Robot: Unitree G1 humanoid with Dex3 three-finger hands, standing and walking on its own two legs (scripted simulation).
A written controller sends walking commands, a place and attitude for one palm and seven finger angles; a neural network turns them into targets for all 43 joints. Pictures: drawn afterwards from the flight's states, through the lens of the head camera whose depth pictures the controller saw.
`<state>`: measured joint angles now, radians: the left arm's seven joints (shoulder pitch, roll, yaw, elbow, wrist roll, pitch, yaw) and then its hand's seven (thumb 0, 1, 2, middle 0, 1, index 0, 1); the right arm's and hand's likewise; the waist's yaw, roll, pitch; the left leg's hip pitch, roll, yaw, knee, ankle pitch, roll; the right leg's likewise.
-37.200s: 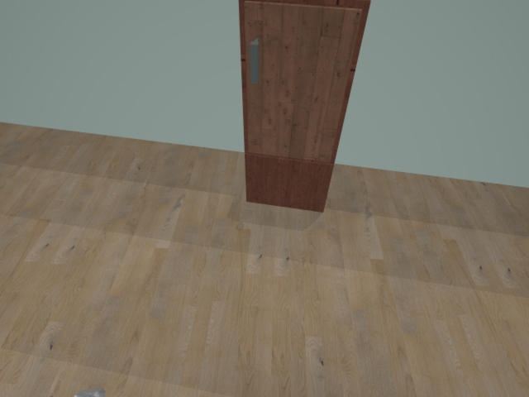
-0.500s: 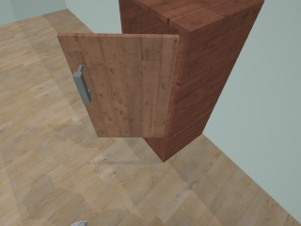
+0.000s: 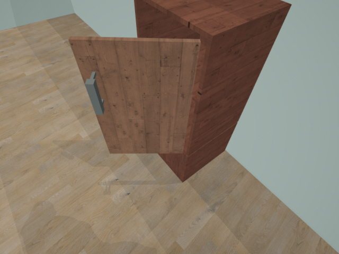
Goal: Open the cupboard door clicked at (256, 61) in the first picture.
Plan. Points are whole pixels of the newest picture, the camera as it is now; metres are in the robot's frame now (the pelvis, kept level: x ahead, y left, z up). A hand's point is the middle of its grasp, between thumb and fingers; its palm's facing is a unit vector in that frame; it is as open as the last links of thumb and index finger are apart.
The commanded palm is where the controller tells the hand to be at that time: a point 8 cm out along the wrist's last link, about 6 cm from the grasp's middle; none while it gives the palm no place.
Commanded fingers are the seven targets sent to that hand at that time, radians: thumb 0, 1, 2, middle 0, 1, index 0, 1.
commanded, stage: come to a stop and stand still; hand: left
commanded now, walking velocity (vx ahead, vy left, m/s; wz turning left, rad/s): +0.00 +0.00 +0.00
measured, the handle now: (96, 93) +0.57 +0.27 +0.01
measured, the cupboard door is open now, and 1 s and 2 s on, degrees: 53 53 53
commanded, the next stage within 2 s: look again from close up in 0.38 s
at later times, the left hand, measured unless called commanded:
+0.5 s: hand out of the picture +0.00 +0.14 -0.17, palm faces +0.04 -0.99 -0.17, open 7.4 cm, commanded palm none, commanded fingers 0.00 0.90 0.90 -0.20 -0.30 -0.20 -0.30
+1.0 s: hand out of the picture -0.04 +0.18 -0.18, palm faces +0.05 -0.98 -0.19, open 7.4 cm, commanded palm none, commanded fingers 0.00 0.90 0.90 -0.20 -0.30 -0.20 -0.30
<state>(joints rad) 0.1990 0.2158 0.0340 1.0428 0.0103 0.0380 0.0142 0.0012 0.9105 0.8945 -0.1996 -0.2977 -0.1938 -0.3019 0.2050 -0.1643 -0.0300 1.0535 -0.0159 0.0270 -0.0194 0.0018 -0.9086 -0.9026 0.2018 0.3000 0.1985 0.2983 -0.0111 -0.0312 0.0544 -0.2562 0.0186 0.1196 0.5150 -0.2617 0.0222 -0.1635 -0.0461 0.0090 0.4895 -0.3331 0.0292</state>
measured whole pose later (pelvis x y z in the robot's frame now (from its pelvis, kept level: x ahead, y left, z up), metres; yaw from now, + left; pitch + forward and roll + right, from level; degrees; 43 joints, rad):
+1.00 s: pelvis -0.03 +0.00 +0.00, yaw +1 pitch -2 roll +0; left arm 0.35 0.18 0.00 1.02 0.02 0.00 0.03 0.00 0.91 0.89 -0.20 -0.30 -0.20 -0.30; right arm 0.27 -0.17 -0.01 1.02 -0.02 0.00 -0.01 0.00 -0.92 -0.90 0.20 0.30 0.20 0.30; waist 0.00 -0.02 -0.01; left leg -0.28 0.02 0.09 0.53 -0.21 0.03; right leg -0.19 -0.04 -0.01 0.53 -0.30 0.03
